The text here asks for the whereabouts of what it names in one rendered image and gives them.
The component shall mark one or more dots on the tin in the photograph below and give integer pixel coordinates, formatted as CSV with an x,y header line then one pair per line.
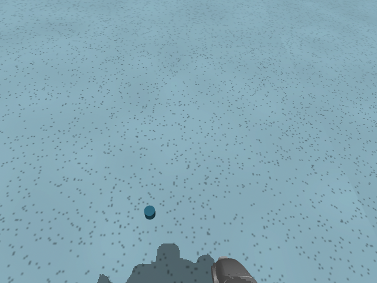
x,y
149,212

